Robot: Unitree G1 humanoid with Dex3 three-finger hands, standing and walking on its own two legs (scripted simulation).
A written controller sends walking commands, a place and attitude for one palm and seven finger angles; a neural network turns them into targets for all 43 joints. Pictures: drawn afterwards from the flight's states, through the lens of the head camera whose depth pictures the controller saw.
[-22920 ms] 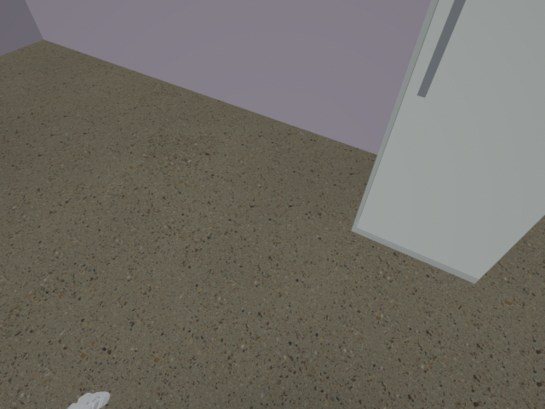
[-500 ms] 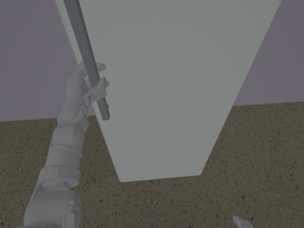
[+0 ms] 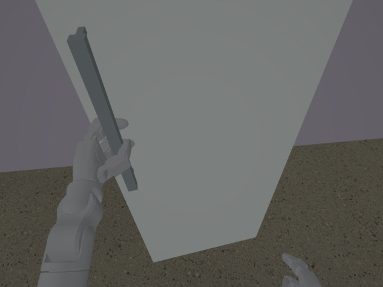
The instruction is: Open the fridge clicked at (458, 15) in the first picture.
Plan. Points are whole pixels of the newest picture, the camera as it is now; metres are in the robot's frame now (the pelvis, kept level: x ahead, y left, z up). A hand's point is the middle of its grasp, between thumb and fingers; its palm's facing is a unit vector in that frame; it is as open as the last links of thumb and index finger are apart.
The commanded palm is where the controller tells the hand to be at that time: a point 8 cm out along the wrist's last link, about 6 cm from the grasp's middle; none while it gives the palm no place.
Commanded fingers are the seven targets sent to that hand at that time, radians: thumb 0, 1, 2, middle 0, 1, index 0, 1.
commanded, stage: walk backward, drawing the door open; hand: left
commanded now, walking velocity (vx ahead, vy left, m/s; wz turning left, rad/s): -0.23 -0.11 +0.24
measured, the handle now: (113, 126) +0.37 +0.18 +0.18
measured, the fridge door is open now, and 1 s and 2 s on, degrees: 7 43 88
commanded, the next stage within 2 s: stop walking and hold the door back in 1.86 s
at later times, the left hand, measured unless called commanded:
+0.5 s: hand (143, 205) +0.22 +0.09 +0.14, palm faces +0.30 -0.92 -0.26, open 6.8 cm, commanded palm +0.17 +0.14 +0.15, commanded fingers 0.00 0.90 0.90 -0.45 -1.40 -0.45 -1.40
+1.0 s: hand out of the picture +0.11 -0.04 +0.14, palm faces +0.59 -0.78 -0.22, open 7.2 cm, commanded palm +0.05 -0.02 +0.14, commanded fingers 0.00 0.90 0.90 -0.45 -1.40 -0.45 -1.40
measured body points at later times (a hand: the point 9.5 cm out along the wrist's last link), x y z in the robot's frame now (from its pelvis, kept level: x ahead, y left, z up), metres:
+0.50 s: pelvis -0.03 -0.08 -0.01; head +0.02 -0.13 +0.43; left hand +0.20 +0.14 +0.16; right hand +0.17 -0.26 -0.14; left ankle -0.11 +0.09 -0.71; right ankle +0.01 -0.09 -0.75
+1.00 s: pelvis -0.06 -0.31 -0.03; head -0.01 -0.28 +0.41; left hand +0.07 +0.00 +0.15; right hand +0.20 -0.39 -0.14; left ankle -0.10 -0.03 -0.74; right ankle +0.00 -0.45 -0.75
